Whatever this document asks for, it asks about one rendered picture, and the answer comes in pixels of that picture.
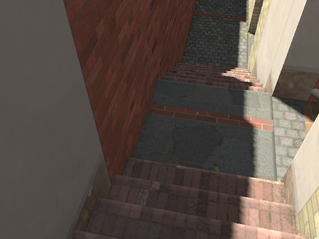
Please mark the stairs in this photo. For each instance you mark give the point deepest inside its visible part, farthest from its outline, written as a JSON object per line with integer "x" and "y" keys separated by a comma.
{"x": 158, "y": 200}
{"x": 216, "y": 76}

